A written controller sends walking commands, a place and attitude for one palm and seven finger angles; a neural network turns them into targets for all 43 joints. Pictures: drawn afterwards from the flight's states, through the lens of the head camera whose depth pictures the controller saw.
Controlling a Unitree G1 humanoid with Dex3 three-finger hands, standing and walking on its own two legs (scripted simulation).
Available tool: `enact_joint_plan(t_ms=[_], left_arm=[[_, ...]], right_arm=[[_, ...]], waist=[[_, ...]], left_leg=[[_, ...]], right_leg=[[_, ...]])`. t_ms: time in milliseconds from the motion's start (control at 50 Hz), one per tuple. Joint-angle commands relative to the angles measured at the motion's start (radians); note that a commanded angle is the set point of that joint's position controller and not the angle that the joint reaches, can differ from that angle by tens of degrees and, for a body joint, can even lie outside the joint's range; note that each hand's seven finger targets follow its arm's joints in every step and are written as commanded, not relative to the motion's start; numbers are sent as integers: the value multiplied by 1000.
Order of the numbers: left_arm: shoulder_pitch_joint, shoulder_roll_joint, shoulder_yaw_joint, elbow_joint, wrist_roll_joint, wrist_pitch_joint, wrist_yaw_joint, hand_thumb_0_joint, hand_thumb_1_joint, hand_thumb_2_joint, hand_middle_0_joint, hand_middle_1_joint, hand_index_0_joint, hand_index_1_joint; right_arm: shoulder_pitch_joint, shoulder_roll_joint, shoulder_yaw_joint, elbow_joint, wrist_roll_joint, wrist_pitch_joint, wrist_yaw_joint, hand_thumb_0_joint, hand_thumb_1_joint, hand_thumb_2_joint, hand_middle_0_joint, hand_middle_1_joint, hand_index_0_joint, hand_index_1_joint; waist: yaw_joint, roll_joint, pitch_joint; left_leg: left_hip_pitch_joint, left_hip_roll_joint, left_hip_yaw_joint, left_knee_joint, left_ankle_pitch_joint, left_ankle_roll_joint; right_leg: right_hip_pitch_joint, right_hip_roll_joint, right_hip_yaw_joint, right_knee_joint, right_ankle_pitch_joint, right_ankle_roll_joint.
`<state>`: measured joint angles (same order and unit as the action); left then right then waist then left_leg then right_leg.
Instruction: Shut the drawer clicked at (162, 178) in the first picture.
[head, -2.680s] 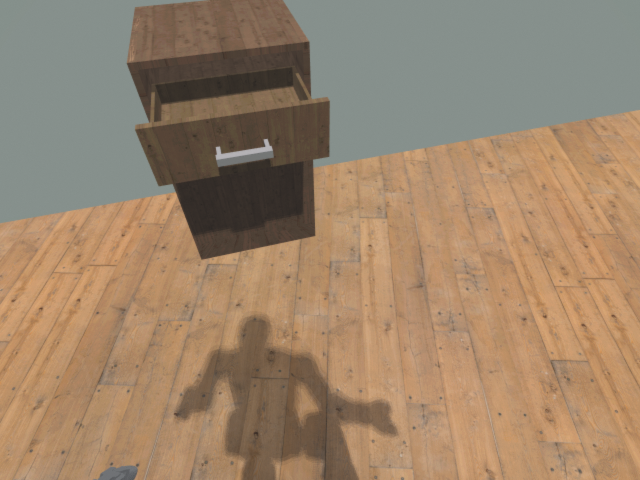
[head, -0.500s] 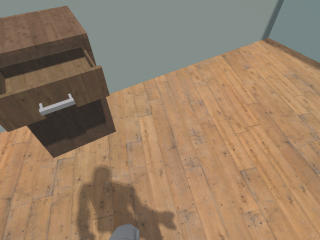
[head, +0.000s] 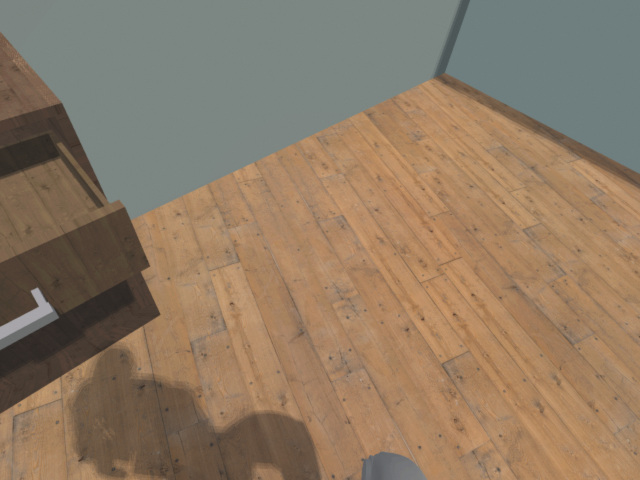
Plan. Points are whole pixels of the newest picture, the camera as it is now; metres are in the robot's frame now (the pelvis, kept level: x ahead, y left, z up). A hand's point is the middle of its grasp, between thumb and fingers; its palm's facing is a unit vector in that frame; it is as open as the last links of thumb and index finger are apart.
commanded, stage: walk to a spot facing it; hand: left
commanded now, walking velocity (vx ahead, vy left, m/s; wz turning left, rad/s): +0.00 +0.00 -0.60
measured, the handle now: out of the picture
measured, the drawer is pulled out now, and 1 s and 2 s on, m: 0.29 0.29 0.29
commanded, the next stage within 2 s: turn to face it in 0.02 s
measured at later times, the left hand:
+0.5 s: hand (233, 435) +0.20 +0.14 -0.16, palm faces +0.04 -0.99 -0.14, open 7.3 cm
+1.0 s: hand out of the picture +0.07 +0.24 -0.16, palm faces +0.36 -0.89 -0.27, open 7.4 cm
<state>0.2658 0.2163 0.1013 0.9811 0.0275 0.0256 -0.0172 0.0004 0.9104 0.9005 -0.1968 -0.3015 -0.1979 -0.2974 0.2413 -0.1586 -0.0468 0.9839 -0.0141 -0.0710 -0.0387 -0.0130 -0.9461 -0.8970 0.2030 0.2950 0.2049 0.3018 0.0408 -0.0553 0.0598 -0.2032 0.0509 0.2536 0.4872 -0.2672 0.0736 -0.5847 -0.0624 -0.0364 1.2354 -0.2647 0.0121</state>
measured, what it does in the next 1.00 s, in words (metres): steps on the spot, turning left: right foot, then left foot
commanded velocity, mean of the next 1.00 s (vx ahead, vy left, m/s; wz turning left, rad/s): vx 0.00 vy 0.00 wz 0.49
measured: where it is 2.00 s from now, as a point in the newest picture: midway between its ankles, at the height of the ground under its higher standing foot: outside the picture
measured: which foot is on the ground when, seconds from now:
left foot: down 0.00-0.30, up 0.32-0.60, down 0.62-1.00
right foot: up 0.00-0.28, down 0.30-0.62, up 0.64-1.00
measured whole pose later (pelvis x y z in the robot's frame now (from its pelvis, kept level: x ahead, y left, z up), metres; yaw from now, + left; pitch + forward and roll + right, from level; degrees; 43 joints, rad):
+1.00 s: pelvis +0.06 +0.01 +0.00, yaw +19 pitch +0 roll -1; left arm 0.17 0.24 0.09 0.95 0.01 0.07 0.02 0.00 0.91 0.90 -0.20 -0.30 -0.20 -0.30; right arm 0.24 -0.22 -0.07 0.93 -0.02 0.03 -0.01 0.01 -0.91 -0.90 0.20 0.29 0.20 0.30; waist -0.02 0.01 0.06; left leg -0.30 -0.03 -0.04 0.47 -0.18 0.03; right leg -0.40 -0.05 0.00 0.89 -0.41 0.08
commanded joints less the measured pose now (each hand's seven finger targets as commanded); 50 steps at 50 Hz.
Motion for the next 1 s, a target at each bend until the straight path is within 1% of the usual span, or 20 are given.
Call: enact_joint_plan(t_ms=[0, 160, 200, 240, 260, 280, 300, 320, 340, 400, 500, 560, 580, 600, 620, 640, 680, 740, 880, 980], left_arm=[[58, -12, -7, -44, 2, 18, -10, 0, 900, 900, -200, -300, -200, -300], [-134, -20, -39, -88, 2, 4, 6, 0, 900, 900, -200, -300, -200, -300], [-119, -23, -51, -72, 4, -11, 19, 0, 900, 900, -200, -300, -200, -300], [-29, 1, -53, -27, 3, -36, 29, 0, 900, 900, -200, -300, -200, -300], [33, 54, -45, -1, 3, -51, 39, 0, 900, 900, -200, -300, -200, -300], [84, 114, -36, 21, 0, -63, 48, 0, 900, 900, -200, -300, -200, -300], [102, 151, -34, 24, -11, -58, 47, 0, 900, 900, -200, -300, -200, -300], [66, 151, -32, 17, -10, -55, 53, 0, 900, 900, -200, -300, -200, -300], [32, 137, -26, 7, -9, -51, 57, 0, 900, 900, -200, -300, -200, -300], [-89, 109, -24, -35, -7, -37, 66, 0, 900, 900, -200, -300, -200, -300], [-128, 114, 5, -73, 8, -22, 65, 0, 900, 900, -200, -300, -200, -300], [-120, 120, 8, -82, -5, -5, 57, 0, 900, 900, -200, -300, -200, -300], [-117, 100, 4, -90, -14, 3, 52, 0, 900, 900, -200, -300, -200, -300], [-115, 39, -4, -120, -19, 12, 45, 0, 900, 900, -200, -300, -200, -300], [-200, 19, -12, -166, -14, 14, 45, 0, 900, 900, -200, -300, -200, -300], [-202, 39, -5, -174, -10, 15, 39, 0, 900, 900, -200, -300, -200, -300], [-195, 37, 5, -138, -5, 15, 34, 0, 900, 900, -200, -300, -200, -300], [-119, 71, 5, -97, -10, 15, 28, 0, 900, 900, -200, -300, -200, -300], [-142, 87, -2, -113, -18, 19, 38, 0, 900, 900, -200, -300, -200, -300], [-103, 87, -7, -121, -24, 11, 43, 0, 900, 900, -200, -300, -200, -300]], right_arm=[[63, -119, -17, -45, -1, -8, 3, 0, -900, -900, 200, 300, 200, 300], [185, -145, -14, 7, -20, 18, 6, 0, -900, -900, 200, 300, 200, 300], [200, -132, -7, 32, -19, 24, 6, 0, -900, -900, 200, 300, 200, 300], [192, -117, 4, 49, -8, 21, 7, 0, -900, -900, 200, 300, 200, 300], [203, -91, 10, 53, 3, 18, 11, 0, -900, -900, 200, 300, 200, 300], [214, -48, 15, 45, 14, 24, 13, 0, -900, -900, 200, 300, 200, 300], [190, -47, 12, 28, 21, 45, 11, 0, -900, -900, 200, 300, 200, 300], [144, -39, 9, 18, 21, 63, 7, 0, -900, -900, 200, 300, 200, 300], [118, -42, 5, 18, 17, 74, 11, 0, -900, -900, 200, 300, 200, 300], [134, -47, -13, 32, 12, 97, 23, 0, -900, -900, 200, 300, 200, 300], [126, -19, -26, -5, 1, 106, 41, 0, -900, -900, 200, 300, 200, 300], [147, -47, -32, -20, -7, 97, 44, 0, -900, -900, 200, 300, 200, 300], [181, -86, -41, -14, -8, 90, 46, 0, -900, -900, 200, 300, 200, 300], [217, -186, -65, -27, -13, 81, 42, 0, -900, -900, 200, 300, 200, 300], [248, -256, -79, -37, -22, 76, 31, 0, -900, -900, 200, 300, 200, 300], [213, -275, -81, -44, -24, 76, 27, 0, -900, -900, 200, 300, 200, 300], [98, -232, -67, -69, -18, 67, 13, 0, -900, -900, 200, 300, 200, 300], [25, -208, -51, -98, -9, 60, 9, 0, -900, -900, 200, 300, 200, 300], [52, -253, -67, -98, -8, 79, 17, 0, -900, -900, 200, 300, 200, 300], [5, -271, -76, -114, -11, 93, 23, 0, -900, -900, 200, 300, 200, 300]], waist=[[-2, 161, -31], [-86, 185, -9], [-81, 184, -25], [-27, 139, -92], [-6, 66, -161], [0, -71, -239], [6, -76, -227], [10, -92, -194], [11, -141, -168], [-43, -74, -78], [-60, -119, -23], [-71, -63, -43], [-91, 67, -53], [-108, 379, -50], [-147, 431, -28], [-116, 257, -60], [-77, 268, -45], [-47, 208, -78], [-80, 159, -86], [-67, 229, -100]], left_leg=[[40, 281, -103, -203, 568, 67], [137, 284, -70, -118, 718, 77], [121, 275, -100, -71, 742, 66], [103, 218, -96, 36, 697, 5], [-3, 182, -91, 124, 538, -39], [-154, 102, -56, 259, 123, -86], [-196, 38, -109, 424, -337, -107], [-234, 42, -174, 535, -387, -104], [-251, 50, -198, 605, -358, -106], [-234, 57, -211, 649, -262, -115], [-165, 56, -153, 423, -202, -123], [-68, 19, -98, 159, -27, -126], [-10, 39, -153, 24, 56, -116], [23, 230, -486, -119, 213, -34], [-9, 389, -714, -221, 352, 93], [-28, 405, -674, -215, 246, 138], [-25, 284, -593, -197, 238, 79], [10, 204, -470, -178, 307, 57], [78, 199, -563, -190, 222, 103], [13, 171, -618, -159, 241, 101]], right_leg=[[-29, -41, 7, -83, 83, 28], [84, -3, -69, -455, -4, 11], [197, 15, -80, -567, -9, 0], [391, 10, -86, -779, 179, -1], [573, -82, -5, -775, 456, -20], [726, -287, 152, -727, 860, -102], [694, -404, 173, -752, 1101, -215], [647, -395, 129, -778, 1047, -250], [581, -368, 115, -808, 927, -238], [409, -329, 3, -883, 545, -179], [274, -318, -95, -882, 165, -118], [263, -277, -149, -736, 64, -62], [223, -234, -174, -604, -11, -27], [54, -106, -202, -382, -263, 51], [-34, -33, -110, -159, -420, 70], [-19, -62, -14, -64, -335, 48], [-67, -57, 30, -3, -181, 57], [-5, -46, 37, -44, -82, 72], [51, -6, 44, -284, -139, 77], [183, 28, 43, -460, -161, 61]])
